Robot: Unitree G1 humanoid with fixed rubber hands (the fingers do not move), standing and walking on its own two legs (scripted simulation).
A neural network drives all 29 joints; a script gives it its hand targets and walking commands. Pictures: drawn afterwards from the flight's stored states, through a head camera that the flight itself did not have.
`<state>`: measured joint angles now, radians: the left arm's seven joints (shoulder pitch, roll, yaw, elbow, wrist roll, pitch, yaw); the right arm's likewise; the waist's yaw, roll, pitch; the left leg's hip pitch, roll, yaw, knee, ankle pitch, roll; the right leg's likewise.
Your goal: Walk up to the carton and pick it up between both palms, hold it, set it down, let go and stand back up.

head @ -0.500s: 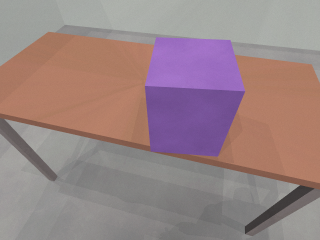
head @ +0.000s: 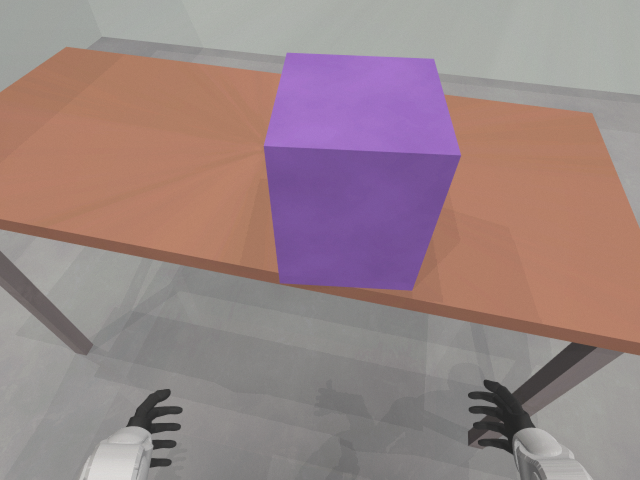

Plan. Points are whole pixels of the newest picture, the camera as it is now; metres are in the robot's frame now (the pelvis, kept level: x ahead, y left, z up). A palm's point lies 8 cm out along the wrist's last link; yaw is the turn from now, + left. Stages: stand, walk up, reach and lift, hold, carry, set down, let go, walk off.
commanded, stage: reach and lift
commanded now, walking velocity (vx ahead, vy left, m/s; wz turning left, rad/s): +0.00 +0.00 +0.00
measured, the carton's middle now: (352, 177) +0.48 -0.02 +0.11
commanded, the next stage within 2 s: none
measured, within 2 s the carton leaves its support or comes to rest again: neither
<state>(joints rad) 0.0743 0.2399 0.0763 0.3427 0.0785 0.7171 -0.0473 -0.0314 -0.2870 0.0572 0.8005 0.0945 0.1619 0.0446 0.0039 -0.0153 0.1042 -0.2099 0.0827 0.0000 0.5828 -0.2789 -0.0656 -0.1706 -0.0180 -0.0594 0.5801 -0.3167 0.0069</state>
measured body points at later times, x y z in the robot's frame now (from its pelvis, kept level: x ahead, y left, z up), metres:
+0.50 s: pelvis +0.03 +0.02 +0.02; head +0.03 +0.02 +0.47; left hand +0.19 +0.25 -0.05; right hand +0.18 -0.20 -0.06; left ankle +0.02 +0.16 -0.73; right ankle +0.00 -0.12 -0.73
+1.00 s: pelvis +0.01 +0.02 +0.02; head +0.01 +0.01 +0.47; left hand +0.19 +0.23 -0.01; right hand +0.18 -0.19 -0.02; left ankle +0.02 +0.16 -0.73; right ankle +0.00 -0.12 -0.73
